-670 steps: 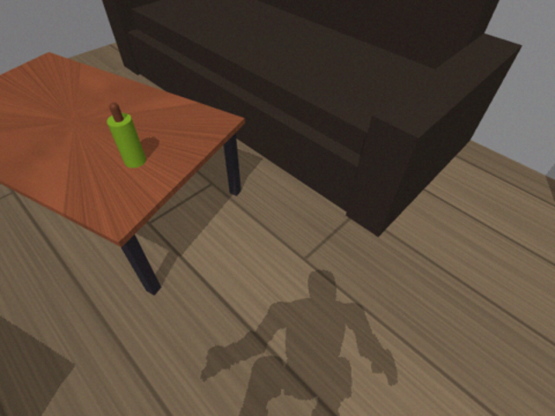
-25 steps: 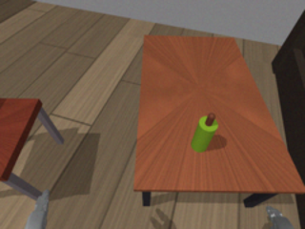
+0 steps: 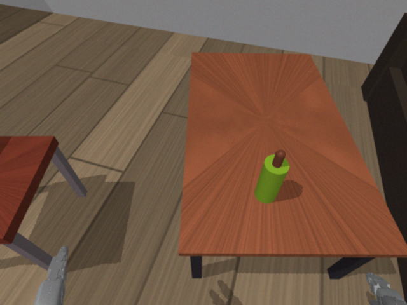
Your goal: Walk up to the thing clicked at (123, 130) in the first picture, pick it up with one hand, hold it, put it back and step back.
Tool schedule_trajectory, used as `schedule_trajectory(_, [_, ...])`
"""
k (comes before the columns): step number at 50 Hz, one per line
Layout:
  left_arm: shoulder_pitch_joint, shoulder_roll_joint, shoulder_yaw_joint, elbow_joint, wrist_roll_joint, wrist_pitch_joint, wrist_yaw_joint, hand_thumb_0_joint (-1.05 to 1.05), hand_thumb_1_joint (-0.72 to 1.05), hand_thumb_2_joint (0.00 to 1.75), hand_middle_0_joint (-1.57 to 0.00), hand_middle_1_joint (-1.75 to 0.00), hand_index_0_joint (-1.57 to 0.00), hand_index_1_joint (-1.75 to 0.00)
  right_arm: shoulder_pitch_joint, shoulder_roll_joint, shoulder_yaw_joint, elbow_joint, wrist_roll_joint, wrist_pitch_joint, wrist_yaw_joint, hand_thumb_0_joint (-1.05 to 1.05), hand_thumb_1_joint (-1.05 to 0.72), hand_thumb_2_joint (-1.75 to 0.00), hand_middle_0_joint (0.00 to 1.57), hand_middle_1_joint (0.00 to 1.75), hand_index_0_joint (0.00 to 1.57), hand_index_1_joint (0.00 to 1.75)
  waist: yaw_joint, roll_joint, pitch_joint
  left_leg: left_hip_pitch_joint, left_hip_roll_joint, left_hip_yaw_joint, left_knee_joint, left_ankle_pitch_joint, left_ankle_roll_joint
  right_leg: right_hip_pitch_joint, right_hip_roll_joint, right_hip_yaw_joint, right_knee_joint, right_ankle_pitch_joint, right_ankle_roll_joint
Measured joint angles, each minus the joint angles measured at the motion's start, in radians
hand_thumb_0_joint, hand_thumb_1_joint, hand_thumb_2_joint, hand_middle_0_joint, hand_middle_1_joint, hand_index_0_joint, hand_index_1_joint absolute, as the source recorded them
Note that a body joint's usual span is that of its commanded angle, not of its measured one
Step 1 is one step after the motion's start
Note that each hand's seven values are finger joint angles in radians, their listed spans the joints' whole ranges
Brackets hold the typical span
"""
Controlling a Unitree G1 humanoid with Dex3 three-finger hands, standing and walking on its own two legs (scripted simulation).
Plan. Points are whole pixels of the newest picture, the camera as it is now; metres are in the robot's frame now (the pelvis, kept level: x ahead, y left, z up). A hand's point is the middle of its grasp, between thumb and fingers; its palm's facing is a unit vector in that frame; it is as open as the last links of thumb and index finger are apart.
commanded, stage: go down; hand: right
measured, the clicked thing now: (272, 175) +0.54 -0.21 -0.18
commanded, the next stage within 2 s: approach in 1.42 s
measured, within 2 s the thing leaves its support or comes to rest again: neither
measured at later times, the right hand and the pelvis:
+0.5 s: hand (377, 225) +0.29 -0.33 +0.00, palm faces +0.22 +0.96 -0.17, open 17.4 cm; pelvis -0.02 +0.00 +0.00, yaw +0 degrees
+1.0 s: hand (389, 183) +0.37 -0.37 +0.04, palm faces +0.24 +0.97 -0.06, open 17.5 cm; pelvis -0.02 -0.01 +0.00, yaw +2 degrees
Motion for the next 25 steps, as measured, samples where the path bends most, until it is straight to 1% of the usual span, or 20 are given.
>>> schedule_trajectory(4, [0.01, -0.004, -0.008, -0.013, 0.0, -0.004, 0.004, -0.01, -0.52, 0.05, -0.06, -0.05, -0.06, -0.05, 0.001, -0.005, -0.008, -0.007, 0.002, -0.005, 0.007, -0.01, 0.51, -0.03, 0.04, 0.05, 0.05, 0.06, -0.001, 0.002, -0.001, 0.001, 0.0, 0.002, 0.0, 0.002, 0.0, 0.0, 0.0, 0.002, 0.002, 0.002, 0.0])
schedule_trajectory(7, [0.017, -0.005, -0.013, -0.03, 0.001, -0.005, 0.008, -0.01, -0.52, 0.05, -0.06, -0.05, -0.06, -0.05, -0.018, -0.011, -0.021, 0.005, 0.005, -0.015, 0.011, -0.01, 0.51, -0.04, 0.04, 0.05, 0.05, 0.06, 0.0, 0.003, 0.003, 0.006, 0.001, 0.005, 0.0, 0.004, 0.0, 0.002, 0.001, 0.005, 0.002, 0.005, 0.0])
schedule_trajectory(10, [0.012, -0.002, -0.02, -0.029, 0.004, -0.027, 0.017, -0.01, -0.52, 0.05, -0.06, -0.05, -0.06, -0.05, -0.072, -0.027, -0.044, 0.043, 0.012, -0.041, 0.019, -0.01, 0.51, -0.04, 0.04, 0.05, 0.05, 0.06, 0.0, 0.008, 0.013, 0.009, 0.001, 0.007, 0.001, 0.007, 0.001, 0.006, 0.002, 0.007, 0.002, 0.009, 0.001])
schedule_trajectory(13, [-0.002, 0.0, -0.024, -0.008, 0.008, -0.047, 0.023, -0.01, -0.52, 0.05, -0.06, -0.05, -0.06, -0.05, -0.154, -0.048, -0.08, 0.099, 0.025, -0.083, 0.034, -0.01, 0.51, -0.03, 0.04, 0.05, 0.05, 0.06, 0.002, 0.012, 0.024, 0.008, 0.002, 0.01, 0.002, 0.012, 0.002, 0.004, 0.003, 0.011, 0.002, 0.016, 0.001])
schedule_trajectory(17, [-0.024, 0.004, -0.034, 0.033, 0.012, -0.07, 0.025, -0.01, -0.52, 0.05, -0.06, -0.05, -0.06, -0.05, -0.304, -0.092, -0.135, 0.224, 0.046, -0.152, 0.079, -0.01, 0.51, -0.03, 0.05, 0.05, 0.05, 0.05, 0.009, 0.014, 0.037, -0.007, 0.0, 0.013, 0.003, 0.021, 0.003, -0.012, 0.001, 0.014, 0.004, 0.025, 0.002])
schedule_trajectory(22, [-0.034, 0.014, -0.041, 0.047, 0.015, -0.096, 0.02, -0.01, -0.52, 0.05, -0.06, -0.05, -0.06, -0.05, -0.499, -0.165, -0.199, 0.439, 0.06, -0.235, 0.149, -0.01, 0.51, -0.02, 0.05, 0.05, 0.05, 0.05, 0.035, 0.015, 0.049, -0.015, -0.005, 0.008, -0.007, 0.036, 0.003, -0.018, -0.003, 0.009, -0.005, 0.037, 0.001])
schedule_trajectory(25, [-0.042, 0.024, -0.043, 0.066, 0.019, -0.109, 0.011, -0.01, -0.52, 0.05, -0.06, -0.05, -0.05, -0.05, -0.588, -0.212, -0.232, 0.568, 0.064, -0.292, 0.192, -0.01, 0.51, -0.02, 0.05, 0.04, 0.05, 0.05, 0.05, 0.018, 0.057, -0.027, -0.009, -0.002, -0.014, 0.047, 0.003, -0.024, -0.009, -0.001, -0.013, 0.043, 0.0])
